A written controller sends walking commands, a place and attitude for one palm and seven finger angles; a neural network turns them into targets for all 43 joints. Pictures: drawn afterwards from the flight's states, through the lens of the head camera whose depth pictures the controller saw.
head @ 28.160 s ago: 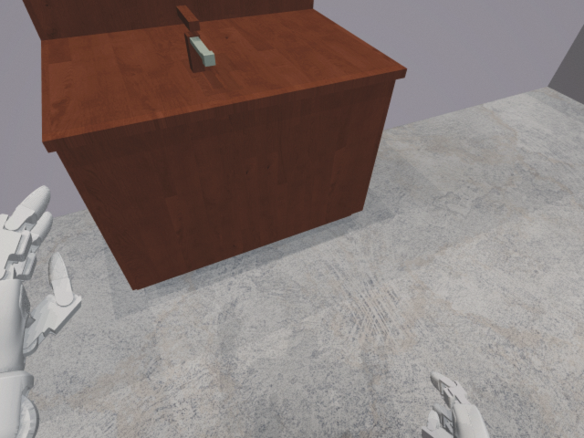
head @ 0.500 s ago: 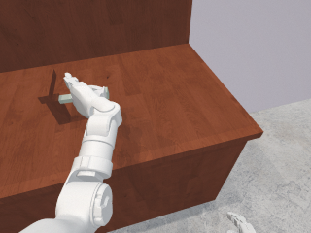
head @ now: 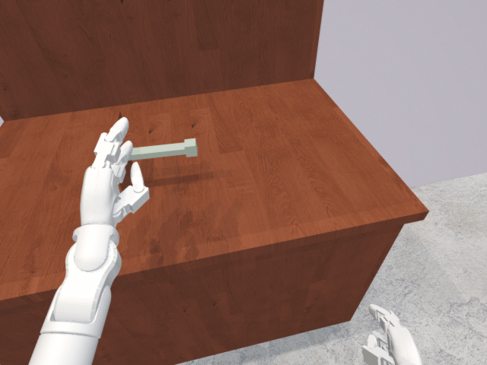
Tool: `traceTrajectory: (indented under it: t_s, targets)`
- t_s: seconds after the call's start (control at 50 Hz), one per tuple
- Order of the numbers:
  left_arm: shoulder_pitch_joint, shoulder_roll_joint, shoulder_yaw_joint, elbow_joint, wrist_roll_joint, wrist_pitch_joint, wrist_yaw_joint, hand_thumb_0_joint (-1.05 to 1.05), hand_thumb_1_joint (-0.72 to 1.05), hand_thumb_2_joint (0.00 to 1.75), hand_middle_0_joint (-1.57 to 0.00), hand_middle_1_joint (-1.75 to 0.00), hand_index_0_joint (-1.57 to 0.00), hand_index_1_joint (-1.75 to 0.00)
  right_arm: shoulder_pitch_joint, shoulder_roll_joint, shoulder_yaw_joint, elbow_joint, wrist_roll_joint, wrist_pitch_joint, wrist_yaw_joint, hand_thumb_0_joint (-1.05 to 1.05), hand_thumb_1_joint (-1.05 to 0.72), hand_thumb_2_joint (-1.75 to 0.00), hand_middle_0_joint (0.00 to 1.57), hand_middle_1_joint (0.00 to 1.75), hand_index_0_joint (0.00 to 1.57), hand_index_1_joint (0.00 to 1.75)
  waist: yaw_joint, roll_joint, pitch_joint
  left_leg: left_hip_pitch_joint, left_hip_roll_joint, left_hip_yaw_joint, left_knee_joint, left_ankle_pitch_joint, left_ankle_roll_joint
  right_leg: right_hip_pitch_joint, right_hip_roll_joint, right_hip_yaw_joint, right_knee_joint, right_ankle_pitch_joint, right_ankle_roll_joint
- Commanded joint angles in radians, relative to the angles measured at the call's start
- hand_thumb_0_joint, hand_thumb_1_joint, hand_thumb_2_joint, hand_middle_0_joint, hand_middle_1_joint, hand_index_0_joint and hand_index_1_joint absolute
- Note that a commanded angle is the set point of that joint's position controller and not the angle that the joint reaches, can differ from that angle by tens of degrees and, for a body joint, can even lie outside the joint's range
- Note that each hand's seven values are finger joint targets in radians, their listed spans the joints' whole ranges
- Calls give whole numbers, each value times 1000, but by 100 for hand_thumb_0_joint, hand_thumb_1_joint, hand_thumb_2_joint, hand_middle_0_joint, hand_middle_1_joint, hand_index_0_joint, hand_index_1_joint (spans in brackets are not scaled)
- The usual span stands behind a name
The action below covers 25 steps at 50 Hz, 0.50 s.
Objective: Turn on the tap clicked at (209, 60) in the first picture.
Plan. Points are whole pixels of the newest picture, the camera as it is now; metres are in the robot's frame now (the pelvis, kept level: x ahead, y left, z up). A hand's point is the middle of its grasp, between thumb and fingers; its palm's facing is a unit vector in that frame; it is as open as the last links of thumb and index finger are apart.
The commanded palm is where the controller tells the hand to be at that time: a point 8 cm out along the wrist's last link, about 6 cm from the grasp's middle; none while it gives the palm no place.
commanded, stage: draw the hand back beside the body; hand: left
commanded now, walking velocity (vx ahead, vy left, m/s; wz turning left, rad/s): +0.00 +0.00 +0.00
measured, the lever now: (191, 147) +0.51 +0.19 +0.08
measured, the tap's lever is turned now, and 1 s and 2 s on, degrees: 85 85 85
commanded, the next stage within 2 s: step back with the hand held close in 0.94 s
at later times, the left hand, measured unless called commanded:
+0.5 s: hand (92, 225) +0.25 +0.25 +0.15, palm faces +0.31 -0.91 -0.27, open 7.5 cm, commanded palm +0.20 +0.30 +0.16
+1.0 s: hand (74, 243) +0.22 +0.26 +0.15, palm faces +0.39 -0.86 -0.33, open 7.4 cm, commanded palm +0.17 +0.30 +0.16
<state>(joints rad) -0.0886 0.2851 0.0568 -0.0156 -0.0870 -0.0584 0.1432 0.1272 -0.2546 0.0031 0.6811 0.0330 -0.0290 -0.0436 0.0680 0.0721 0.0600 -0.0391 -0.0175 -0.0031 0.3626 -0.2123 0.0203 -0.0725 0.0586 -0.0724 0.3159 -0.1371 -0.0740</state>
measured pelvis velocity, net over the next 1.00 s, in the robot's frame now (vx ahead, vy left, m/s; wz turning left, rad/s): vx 0.01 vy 0.02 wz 0.00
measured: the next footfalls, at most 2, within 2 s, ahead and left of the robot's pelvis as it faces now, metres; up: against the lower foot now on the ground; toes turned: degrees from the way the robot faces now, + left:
right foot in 1.80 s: -0.03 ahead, -0.08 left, +0.00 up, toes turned +4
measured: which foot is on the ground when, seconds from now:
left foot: down 0.00-1.00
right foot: down 0.00-1.00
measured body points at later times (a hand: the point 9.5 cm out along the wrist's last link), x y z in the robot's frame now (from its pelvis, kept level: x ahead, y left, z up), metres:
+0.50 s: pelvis +0.01 +0.03 +0.00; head -0.01 +0.02 +0.45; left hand +0.22 +0.30 +0.17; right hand +0.20 -0.19 -0.09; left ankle +0.00 +0.11 -0.75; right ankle +0.03 -0.07 -0.75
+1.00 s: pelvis +0.01 +0.02 +0.00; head -0.01 +0.00 +0.45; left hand +0.19 +0.30 +0.17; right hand +0.21 -0.19 -0.08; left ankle +0.00 +0.11 -0.75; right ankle +0.03 -0.07 -0.75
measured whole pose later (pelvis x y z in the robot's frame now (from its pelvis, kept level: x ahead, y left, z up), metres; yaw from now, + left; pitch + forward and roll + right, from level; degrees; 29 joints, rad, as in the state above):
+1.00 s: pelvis +0.01 +0.02 +0.00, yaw +0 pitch -7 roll -1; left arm 0.39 0.33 0.24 -0.34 -0.08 -0.11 0.10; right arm 0.15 -0.21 0.02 0.65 0.00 -0.06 -0.03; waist 0.07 0.06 0.05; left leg -0.02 -0.03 0.00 0.36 -0.23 0.04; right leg -0.05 0.04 -0.07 0.32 -0.16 -0.05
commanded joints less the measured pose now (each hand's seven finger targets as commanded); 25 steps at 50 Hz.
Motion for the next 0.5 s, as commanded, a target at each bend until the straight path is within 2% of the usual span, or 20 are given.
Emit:
traceTrajectory:
  t_s: [0.0, 0.02, 0.06, 0.08, 0.1, 0.12, 0.16, 0.2, 0.28, 0.3, 0.32, 0.34, 0.38, 0.4, 0.42, 0.48]
  targets:
    - [-211, 142, 81, -157, -6, -73, -15, 0, 90, 90, -18, -23, -18, -23, -150, -70, -16, -172, -5, -32, 2, 0, -90, -90, 20, 30, 20, 30, -40, -142, -148, -14, 13, -4, -89, -3, 29, 36, -77, 109, -111, -95, 46]
    - [-175, 168, 118, -156, -5, -77, -20, 0, 90, 90, -18, -24, -18, -24, -156, -71, -15, -170, -4, -24, 4, 0, -90, -90, 20, 30, 20, 30, -30, -78, -136, -22, 13, -10, -100, 1, 23, 41, -75, 102, -109, -87, 39]
    - [-148, 173, 140, -204, -8, -83, -27, 0, 90, 90, -18, -24, -18, -24, -161, -56, -5, -190, -8, -10, 5, 0, -90, -90, 20, 30, 20, 30, -21, -59, -160, -30, 16, -14, -111, 20, 17, 79, -72, 97, -93, -51, 33]
    - [-117, 194, 172, -226, -13, -83, -28, 0, 90, 90, -18, -25, -18, -25, -165, -52, -5, -198, -11, -5, 4, 0, -90, -90, 20, 30, 20, 30, -14, -79, -167, -35, 21, -17, -109, 41, 17, 98, -71, 96, -89, -25, 33]
    - [-106, 204, 186, -261, -13, -87, -32, 0, 90, 90, -18, -25, -18, -25, -166, -50, -3, -205, -13, -2, 4, 0, -90, -90, 20, 30, 20, 30, -11, -61, -180, -35, 21, -19, -108, 66, 15, 115, -70, 94, -81, 5, 29]
    - [-88, 239, 226, -279, -13, -88, -32, 0, 90, 90, -18, -25, -18, -25, -168, -52, -2, -206, -13, 1, 5, 0, -90, -90, 20, 30, 20, 30, -8, -10, -167, -34, 22, -25, -110, 69, 11, 107, -68, 97, -85, 7, 26]
    - [-86, 217, 209, -343, -11, -92, -36, 0, 90, 90, -19, -26, -19, -26, -164, -43, 1, -217, -15, -2, 6, 0, -90, -90, 20, 30, 20, 30, -13, 37, -169, -26, 27, -30, -109, 94, 3, 112, -65, 95, -74, 40, 20]
    - [-48, 204, 200, -381, -12, -94, -39, 0, 90, 90, -19, -26, -19, -26, -157, -46, 1, -223, -18, -13, 9, 0, -90, -90, 20, 30, 20, 30, -15, 35, -160, -16, 35, -39, -109, 112, -4, 103, -60, 90, -72, 53, 17]
    - [16, 161, 159, -410, -7, -96, -43, 0, 90, 90, -19, -28, -19, -28, -145, -61, -4, -223, -22, -35, 10, 0, -90, -90, 20, 30, 20, 30, -26, -23, -125, -2, 48, -59, -119, 120, -9, 70, -50, 77, -67, 45, 18]
    - [42, 154, 156, -414, -6, -97, -43, 0, 90, 90, -19, -28, -19, -28, -139, -63, -8, -220, -22, -39, 10, 0, -90, -90, 20, 30, 20, 30, -27, -39, -134, 8, 48, -53, -110, 135, -6, 69, -51, 79, -67, 57, 20]
    - [57, 148, 151, -436, -2, -100, -46, 0, 90, 90, -19, -28, -19, -28, -141, -68, -9, -217, -21, -45, 12, 0, -90, -90, 20, 30, 20, 30, -27, 2, -131, 12, 47, -62, -116, 149, -15, 66, -48, 77, -61, 57, 17]
    - [92, 153, 161, -429, -2, -101, -43, 0, 90, 90, -19, -29, -19, -29, -131, -71, -12, -212, -24, -49, 12, 0, -90, -90, 20, 30, 20, 30, -23, -19, -133, 12, 48, -66, -114, 164, -19, 72, -47, 73, -56, 68, 16]
    - [145, 153, 169, -452, 1, -104, -44, 0, 90, 90, -20, -29, -20, -29, -123, -77, -17, -208, -24, -53, 16, 0, -90, -90, 20, 30, 20, 30, -20, -19, -133, 12, 51, -66, -102, 206, -27, 74, -48, 73, -47, 92, 15]
    - [170, 171, 191, -469, 0, -108, -42, 0, 90, 90, -20, -29, -20, -29, -120, -78, -21, -207, -26, -55, 17, 0, -90, -90, 20, 30, 20, 30, -15, -29, -151, 15, 52, -66, -96, 225, -29, 85, -49, 72, -43, 104, 16]
    - [190, 188, 212, -487, 2, -110, -42, 0, 90, 90, -20, -30, -20, -30, -124, -83, -22, -203, -27, -56, 17, 0, -90, -90, 20, 30, 20, 30, -14, -7, -139, 8, 51, -72, -97, 243, -36, 86, -48, 71, -39, 107, 14]
    - [258, 209, 254, -504, 1, -114, -38, 0, 90, 90, -20, -30, -20, -30, -113, -80, -27, -204, -30, -58, 17, 0, -90, -90, 20, 30, 20, 30, -5, -21, -141, -6, 54, -69, -87, 268, -40, 97, -51, 71, -31, 123, 15]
